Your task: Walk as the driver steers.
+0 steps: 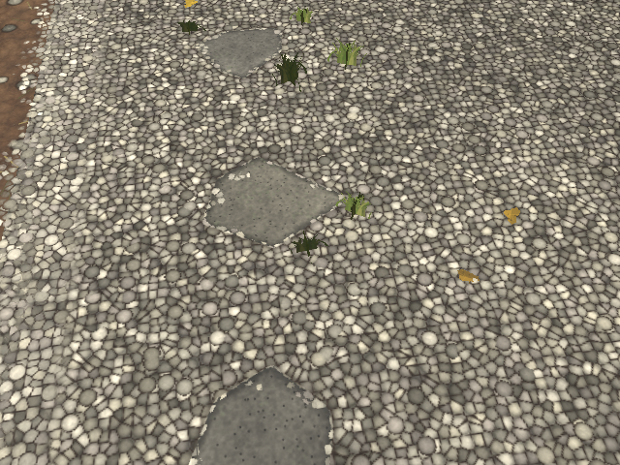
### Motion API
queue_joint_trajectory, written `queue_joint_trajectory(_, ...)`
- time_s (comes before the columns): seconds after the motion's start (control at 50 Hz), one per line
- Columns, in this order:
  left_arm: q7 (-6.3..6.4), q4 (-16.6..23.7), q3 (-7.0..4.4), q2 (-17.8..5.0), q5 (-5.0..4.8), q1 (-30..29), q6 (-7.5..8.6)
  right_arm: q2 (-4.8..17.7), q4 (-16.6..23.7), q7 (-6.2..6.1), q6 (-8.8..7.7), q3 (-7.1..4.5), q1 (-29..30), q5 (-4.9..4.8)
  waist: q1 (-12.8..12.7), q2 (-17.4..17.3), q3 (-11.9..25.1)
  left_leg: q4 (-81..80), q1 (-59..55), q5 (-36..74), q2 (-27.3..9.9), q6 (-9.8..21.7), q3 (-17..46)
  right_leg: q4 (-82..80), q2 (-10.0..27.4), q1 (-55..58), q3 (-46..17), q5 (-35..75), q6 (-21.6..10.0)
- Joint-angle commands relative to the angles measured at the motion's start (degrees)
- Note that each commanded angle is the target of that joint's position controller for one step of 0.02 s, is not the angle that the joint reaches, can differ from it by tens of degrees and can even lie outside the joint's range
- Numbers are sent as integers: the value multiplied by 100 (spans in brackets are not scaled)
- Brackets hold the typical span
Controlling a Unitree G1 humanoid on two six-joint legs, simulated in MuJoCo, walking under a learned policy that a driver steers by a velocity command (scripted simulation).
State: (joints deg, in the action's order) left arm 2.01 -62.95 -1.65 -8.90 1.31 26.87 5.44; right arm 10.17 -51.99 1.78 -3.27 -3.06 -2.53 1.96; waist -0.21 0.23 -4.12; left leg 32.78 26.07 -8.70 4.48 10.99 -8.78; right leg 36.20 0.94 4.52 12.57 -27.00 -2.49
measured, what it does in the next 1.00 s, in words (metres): walks ahead, turning left: right foot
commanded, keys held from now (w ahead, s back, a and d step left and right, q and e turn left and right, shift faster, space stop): w+q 0.80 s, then w+e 0.20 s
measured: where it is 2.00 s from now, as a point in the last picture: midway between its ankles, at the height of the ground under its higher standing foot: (222, 226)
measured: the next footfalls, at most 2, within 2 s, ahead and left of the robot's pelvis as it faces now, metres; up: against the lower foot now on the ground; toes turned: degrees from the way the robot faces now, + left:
right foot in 0.54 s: +0.52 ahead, -0.06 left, +0.00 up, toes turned +20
left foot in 1.06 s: +0.63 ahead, +0.26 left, +0.00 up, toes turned +31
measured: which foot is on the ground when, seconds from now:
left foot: down 0.00-0.56, up 0.58-1.00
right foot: down 0.00-0.00, up 0.02-0.52, down 0.54-1.00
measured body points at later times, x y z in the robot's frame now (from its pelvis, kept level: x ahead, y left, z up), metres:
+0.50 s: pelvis +0.29 +0.00 +0.02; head +0.33 +0.02 +0.47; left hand +0.47 +0.26 -0.07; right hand +0.29 -0.28 -0.11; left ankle +0.11 +0.03 -0.71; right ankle +0.48 -0.08 -0.69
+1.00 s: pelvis +0.53 +0.08 +0.03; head +0.57 +0.10 +0.48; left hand +0.36 +0.27 -0.11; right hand +0.84 +0.01 -0.06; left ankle +0.59 +0.24 -0.69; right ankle +0.48 -0.07 -0.71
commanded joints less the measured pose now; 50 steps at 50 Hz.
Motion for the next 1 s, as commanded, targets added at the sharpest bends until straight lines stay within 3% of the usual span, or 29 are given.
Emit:
queue_joint_trajectory(0.02, -161, 873, -153, -534, -141, 25, 63, 1552, -265, -60, 107, -470, -2124, -10, 608, -1252, 1854, -1552, -4371, -959, -2466, 1735, 5442, 5163, -543, -4079, -1029, -359, -37)
queue_joint_trajectory(0.04, -187, 1042, -184, -835, -66, -702, 124, 1366, -233, -81, 134, -426, -1725, -105, 558, -318, 1079, -1913, -3844, -1388, -2268, 1391, 4781, 5009, -26, -4781, -1565, 340, -151)
queue_joint_trajectory(0.08, -185, 1147, -199, -839, -68, -979, 200, 897, -156, -109, 79, -299, -1212, -115, 125, 453, 294, -2125, -2379, -68, -1897, 897, 3575, 4032, 376, -4292, -1523, 1109, -93)
queue_joint_trajectory(0.1, -170, 1166, -196, -777, 24, -935, 106, 802, -131, -146, 28, -256, -1160, -145, -45, 508, 236, -2115, -1904, 610, -1648, 770, 3126, 3702, 484, -3908, -1547, 1096, 18)
queue_joint_trajectory(0.14, -198, 1224, -178, -641, 134, -846, -118, 799, -155, -181, -92, -217, -1277, -192, -205, 269, 290, -2114, -1525, 1338, -1327, 660, 2618, 3212, 557, -3546, -1497, 1012, 212)
queue_joint_trajectory(0.2, -244, 1517, -180, -675, 153, -1414, -279, 1047, -171, -194, -139, -255, -1648, -214, -98, -7, 164, -2195, -1437, 1626, -1072, 514, 2347, 2490, 582, -3895, -1297, 1470, 441)
queue_joint_trajectory(0.3, -299, 2031, -174, -788, 109, -2638, -328, 1058, -138, -185, -64, -250, -2356, -199, 386, -305, 134, -2066, -2195, 1978, -968, 102, 2502, 1300, 429, -4601, -1234, 2481, 541)
queue_joint_trajectory(0.42, -362, 2539, -64, -822, 48, -3615, -243, 1158, -31, -266, -24, -259, -2759, -105, 675, -467, 78, -1630, -3057, 2610, -1080, 196, 2834, 187, 77, -4697, -1218, 2481, 412)
queue_joint_trajectory(0.46, -357, 2628, -64, -929, 14, -3515, -183, 1260, 57, -314, -32, -287, -2630, -86, 532, -540, 101, -1427, -3075, 2864, -1167, 95, 2971, -287, -9, -4171, -1303, 2386, 282)
queue_joint_trajectory(0.48, -335, 2567, -86, -1012, -3, -3169, -153, 1337, 136, -326, -42, -305, -2404, -87, 315, -575, 178, -1239, -2861, 3193, -1137, -37, 2934, -558, -106, -3517, -1301, 2226, 189)
queue_joint_trajectory(0.52, -211, 2179, -223, -1341, -28, -1754, -64, 1496, 252, -245, -108, -340, -2060, -112, -343, -393, 882, 160, -2401, 4108, -793, -318, 2709, -977, -312, -1498, -1203, 2148, -46)
queue_joint_trajectory(0.54, -110, 2073, -306, -1615, 78, -876, 0, 1304, 376, -175, -163, -293, -2021, -176, -708, -124, 1561, 1477, -1629, 2929, -481, -413, 2556, -1034, 466, -65, -1903, 1655, -254)
queue_joint_trajectory(0.56, -42, 2122, -410, -2109, 261, -449, -29, 638, 593, -170, -169, -153, -2420, -380, -558, 1069, 2349, 3239, -49, -890, 253, -592, 1872, -1202, 2162, 1441, -4055, 1225, -662)
queue_joint_trajectory(0.58, -98, 2129, -439, -2062, 165, -743, -120, 1027, 652, -207, -115, -197, -2749, -279, -206, 1622, 2589, 4122, 664, -2190, 256, -563, 1672, -1797, 2583, 1265, -5855, 959, -1093)
queue_joint_trajectory(0.6, -127, 2244, -328, -1475, 111, -1237, -160, 1173, 509, -229, -18, -222, -2533, -141, -43, 685, 1589, 4356, 931, -1662, -167, -586, 1618, -1916, 2356, 376, -5078, 422, -1019)
queue_joint_trajectory(0.62, -148, 2246, -224, -1056, 77, -1502, -151, 1100, 521, -171, 14, -196, -2144, -84, -66, 91, 893, 4094, 886, -1226, -365, -635, 1516, -2058, 1989, -420, -4081, 663, -885)
queue_joint_trajectory(0.64, -149, 2194, -184, -954, 102, -1555, -135, 988, 559, -117, 52, -188, -2004, -71, 18, 129, 598, 3824, 758, -1060, -520, -666, 1467, -2236, 1709, -882, -3410, 1082, -705)
queue_joint_trajectory(0.66, -133, 2084, -176, -963, 82, -1440, -96, 953, 624, -52, 117, -189, -1923, 7, 74, 388, 439, 3644, 661, -1004, -637, -706, 1436, -2355, 1538, -1180, -2927, 1548, -634)
queue_joint_trajectory(0.74, -216, 1862, -224, -1064, -39, -1088, 111, 822, 859, 108, 297, -148, -1537, 17, 140, 520, 393, 3454, 941, -638, -767, -750, 1285, -2617, 1458, -1226, -1934, 2832, -657)
queue_joint_trajectory(0.8, -222, 1763, -241, -1085, -35, -889, 118, 792, 1117, 181, 307, -112, -916, 22, 64, 456, 261, 3031, 1436, -72, -854, -827, 1189, -2749, 1400, -1060, -1356, 3111, -666)
queue_joint_trajectory(0.86, -281, 1581, -201, -1036, -7, -600, 126, 575, 1265, 206, 230, 13, -393, 14, -50, 431, 136, 1725, 1103, 509, -690, -845, 1121, -2822, 1139, -1193, -982, 3306, -637)
queue_joint_trajectory(0.92, -285, 1421, -222, -1227, -83, -376, 74, 565, 1417, 229, 175, 99, 198, 53, -156, 483, 42, 618, 582, 575, -686, -821, 529, -2833, 1120, -1083, -963, 3558, -665)
queue_joint_trajectory(0.96, -283, 1291, -237, -1338, -71, -137, 15, 623, 1484, 188, 134, 111, 410, 49, -220, 465, 16, 241, 427, 295, -639, -778, 459, -2608, 1271, -715, -1141, 4048, -691)
queue_joint_trajectory(1.0, -264, 1199, -267, -1477, -44, -76, -54, 716, 1454, 119, 64, 92, 261, 50, -112, 538, 126, -99, 42, -184, -474, -677, 441, -2108, 1347, -402, -1243, 4906, -658)
Keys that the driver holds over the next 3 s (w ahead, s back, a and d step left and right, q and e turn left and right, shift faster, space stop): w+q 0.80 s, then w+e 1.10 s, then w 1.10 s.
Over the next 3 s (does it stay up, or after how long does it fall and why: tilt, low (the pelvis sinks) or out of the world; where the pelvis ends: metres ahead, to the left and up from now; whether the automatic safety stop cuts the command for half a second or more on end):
stays up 1.55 0.18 0.04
